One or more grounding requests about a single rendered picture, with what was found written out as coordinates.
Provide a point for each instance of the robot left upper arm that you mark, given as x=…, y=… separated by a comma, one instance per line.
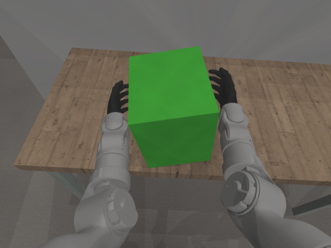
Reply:
x=103, y=220

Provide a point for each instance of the left robot forearm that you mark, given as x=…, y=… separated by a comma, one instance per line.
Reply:
x=112, y=158

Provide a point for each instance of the robot right upper arm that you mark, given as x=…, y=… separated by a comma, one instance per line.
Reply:
x=257, y=208

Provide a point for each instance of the carton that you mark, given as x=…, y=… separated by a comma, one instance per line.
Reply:
x=172, y=110

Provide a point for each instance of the right robot forearm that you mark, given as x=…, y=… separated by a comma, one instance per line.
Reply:
x=237, y=147

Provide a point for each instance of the table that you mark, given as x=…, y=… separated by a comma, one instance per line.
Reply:
x=288, y=106

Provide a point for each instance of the robot left hand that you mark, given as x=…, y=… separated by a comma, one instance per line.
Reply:
x=114, y=104

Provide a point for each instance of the robot right hand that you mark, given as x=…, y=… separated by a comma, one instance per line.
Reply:
x=226, y=90

